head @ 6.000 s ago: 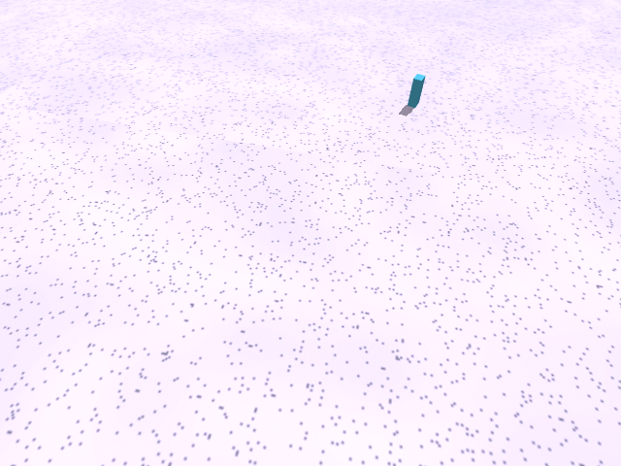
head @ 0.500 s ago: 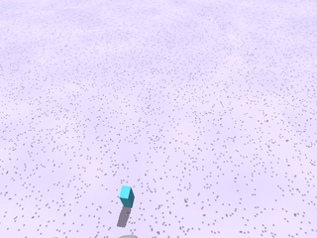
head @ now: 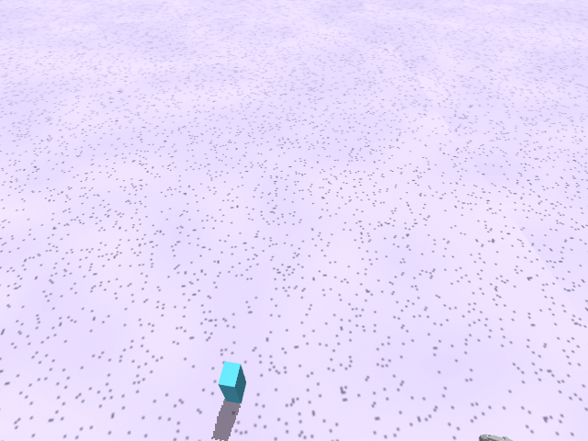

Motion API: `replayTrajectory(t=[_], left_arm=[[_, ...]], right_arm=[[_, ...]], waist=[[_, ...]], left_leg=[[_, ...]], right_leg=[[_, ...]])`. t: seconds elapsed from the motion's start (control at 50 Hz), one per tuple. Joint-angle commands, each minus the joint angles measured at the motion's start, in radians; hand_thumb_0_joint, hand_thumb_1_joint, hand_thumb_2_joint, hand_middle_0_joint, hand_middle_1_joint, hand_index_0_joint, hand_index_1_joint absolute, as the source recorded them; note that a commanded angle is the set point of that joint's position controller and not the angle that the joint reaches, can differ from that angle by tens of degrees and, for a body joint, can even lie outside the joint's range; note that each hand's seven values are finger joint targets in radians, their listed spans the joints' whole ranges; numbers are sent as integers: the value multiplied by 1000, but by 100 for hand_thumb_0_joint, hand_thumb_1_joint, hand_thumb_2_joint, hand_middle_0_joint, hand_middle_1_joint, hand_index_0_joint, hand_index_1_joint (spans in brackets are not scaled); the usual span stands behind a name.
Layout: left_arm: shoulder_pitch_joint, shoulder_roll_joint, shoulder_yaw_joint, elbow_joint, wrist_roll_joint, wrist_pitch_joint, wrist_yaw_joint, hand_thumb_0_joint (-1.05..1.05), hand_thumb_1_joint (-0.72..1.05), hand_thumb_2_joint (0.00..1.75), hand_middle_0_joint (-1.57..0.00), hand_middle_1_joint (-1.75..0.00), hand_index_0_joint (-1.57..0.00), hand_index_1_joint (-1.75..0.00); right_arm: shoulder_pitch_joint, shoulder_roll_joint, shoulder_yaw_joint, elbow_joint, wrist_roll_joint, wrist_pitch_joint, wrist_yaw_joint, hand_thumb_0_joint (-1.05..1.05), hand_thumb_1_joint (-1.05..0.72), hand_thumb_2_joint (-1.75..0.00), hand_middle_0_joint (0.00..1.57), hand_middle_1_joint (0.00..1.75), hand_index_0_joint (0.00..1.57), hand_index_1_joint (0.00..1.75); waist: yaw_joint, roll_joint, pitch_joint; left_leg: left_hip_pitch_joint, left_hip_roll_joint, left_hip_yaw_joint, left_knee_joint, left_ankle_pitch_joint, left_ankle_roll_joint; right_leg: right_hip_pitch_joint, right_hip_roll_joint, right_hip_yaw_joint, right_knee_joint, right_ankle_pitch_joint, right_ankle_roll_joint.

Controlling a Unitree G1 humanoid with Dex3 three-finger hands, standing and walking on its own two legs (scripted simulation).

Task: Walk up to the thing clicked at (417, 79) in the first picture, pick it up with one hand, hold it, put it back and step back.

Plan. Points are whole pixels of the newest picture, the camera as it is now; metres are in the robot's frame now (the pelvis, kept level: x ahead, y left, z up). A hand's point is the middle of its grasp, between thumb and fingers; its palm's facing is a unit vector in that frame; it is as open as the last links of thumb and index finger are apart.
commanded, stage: walk up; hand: left
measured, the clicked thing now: (233, 383) +0.41 +0.20 -0.69
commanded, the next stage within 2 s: stand in 1.10 s
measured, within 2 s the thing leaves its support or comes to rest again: neither
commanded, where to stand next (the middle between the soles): +0.04 +0.00 m, yaw -1 degrees
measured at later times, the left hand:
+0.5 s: hand out of the picture +0.11 +0.24 -0.15, palm faces -0.04 -0.94 -0.33, open 7.3 cm
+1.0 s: hand out of the picture +0.12 +0.24 -0.15, palm faces -0.04 -0.94 -0.34, open 7.3 cm
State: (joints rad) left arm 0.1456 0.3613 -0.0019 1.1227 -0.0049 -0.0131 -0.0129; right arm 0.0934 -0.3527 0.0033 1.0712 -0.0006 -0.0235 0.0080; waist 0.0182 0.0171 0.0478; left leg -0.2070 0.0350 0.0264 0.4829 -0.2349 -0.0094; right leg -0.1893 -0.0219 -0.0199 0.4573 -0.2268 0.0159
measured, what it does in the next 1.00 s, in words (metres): stands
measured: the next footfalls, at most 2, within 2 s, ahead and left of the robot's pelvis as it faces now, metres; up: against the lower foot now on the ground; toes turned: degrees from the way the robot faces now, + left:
none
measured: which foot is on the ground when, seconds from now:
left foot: down 0.00-1.00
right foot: down 0.00-1.00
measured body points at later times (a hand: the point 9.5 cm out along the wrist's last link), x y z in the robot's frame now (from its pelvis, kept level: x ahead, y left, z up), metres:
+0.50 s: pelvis +0.01 -0.01 +0.01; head +0.02 -0.01 +0.46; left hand +0.11 +0.29 -0.12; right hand +0.08 -0.32 -0.12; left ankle +0.02 +0.13 -0.74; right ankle +0.01 -0.13 -0.74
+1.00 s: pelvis +0.02 +0.00 +0.01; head +0.03 -0.01 +0.46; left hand +0.12 +0.29 -0.12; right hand +0.09 -0.31 -0.13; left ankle +0.02 +0.13 -0.74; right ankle +0.01 -0.13 -0.74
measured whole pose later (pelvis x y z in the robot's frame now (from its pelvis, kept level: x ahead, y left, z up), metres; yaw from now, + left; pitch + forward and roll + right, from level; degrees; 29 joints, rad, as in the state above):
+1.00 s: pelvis +0.02 +0.00 +0.01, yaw -2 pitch -2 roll +0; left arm 0.07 0.34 0.02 1.15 0.01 0.00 -0.01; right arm 0.10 -0.35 -0.01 1.15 -0.01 -0.01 0.00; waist -0.01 0.01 0.04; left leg -0.10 0.04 0.06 0.34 -0.20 -0.02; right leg -0.11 -0.01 0.01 0.35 -0.20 0.01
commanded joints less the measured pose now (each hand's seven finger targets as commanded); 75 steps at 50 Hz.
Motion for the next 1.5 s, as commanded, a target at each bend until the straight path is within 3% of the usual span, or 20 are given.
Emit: replayTrajectory(t=[0.0, 0.14, 0.44, 1.0, 1.06, 1.08, 1.14, 1.22, 1.48], left_arm=[[-68, 224, 39, -47, 4, -36, 17, 0, 90, 90, -20, -30, -20, -30], [-105, 207, 39, -33, 5, -30, 19, 0, 90, 90, -20, -30, -20, -30], [-132, 205, 47, -31, 14, -23, 19, 0, 90, 90, -20, -30, -20, -30], [-123, 193, 49, -41, 16, -17, 20, 0, 90, 90, -20, -30, -20, -30], [-118, 194, 47, -39, 16, -18, 21, 0, 90, 90, -20, -30, -20, -30], [-130, 207, 47, -45, 7, -18, 24, 0, 90, 90, -20, -30, -20, -30], [-103, 197, 45, -40, 5, -17, 25, 0, 90, 90, -20, -30, -20, -30], [-106, 200, 44, -39, 8, -14, 24, 0, 90, 90, -20, -30, -20, -30], [-97, 207, 38, -40, 9, -16, 22, 0, 90, 90, -20, -30, -20, -30]], right_arm=[[-20, -230, -53, -29, 3, -17, -12, 0, -90, -90, 20, 30, 20, 30], [-58, -220, -53, 0, -5, -8, -9, 0, -90, -90, 20, 30, 20, 30], [-56, -214, -50, 24, -9, -12, -12, 0, -90, -90, 20, 30, 20, 30], [-32, -214, -58, 16, -10, -9, -15, 0, -90, -90, 20, 30, 20, 30], [-41, -208, -57, 15, -11, -8, -14, 0, -90, -90, 20, 30, 20, 30], [-67, -196, -48, 5, -8, -7, -16, 0, -90, -90, 20, 30, 20, 30], [-66, -213, -52, 9, -6, -7, -18, 0, -90, -90, 20, 30, 20, 30], [-68, -206, -47, 12, -5, -4, -18, 0, -90, -90, 20, 30, 20, 30], [-65, -200, -43, 22, -9, -1, -11, 0, -90, -90, 20, 30, 20, 30]], waist=[[-29, -63, -95], [-23, -50, -67], [-23, -14, -80], [-31, -20, -80], [-28, -21, -77], [-27, -25, -47], [-24, -5, -86], [-25, 2, -89], [-25, -27, -65]], left_leg=[[94, 87, -79, -85, 185, 48], [108, 88, -74, -143, 157, 36], [93, 89, -56, -188, 140, 26], [148, 96, -41, -193, 166, 32], [158, 95, -38, -193, 180, 31], [138, 117, -62, -208, 273, 20], [181, 121, -54, -197, 313, 19], [168, 114, -52, -215, 232, 15], [155, 113, -62, -225, 159, 15]], right_leg=[[17, -113, 110, -105, 238, -53], [15, -108, 107, -150, 153, -39], [88, -102, 107, -160, 180, -35], [68, -90, 111, -151, 216, -36], [59, -89, 114, -151, 239, -32], [59, -104, 110, -153, 294, -32], [80, -107, 107, -155, 321, -29], [87, -108, 111, -174, 262, -29], [50, -106, 112, -203, 175, -29]])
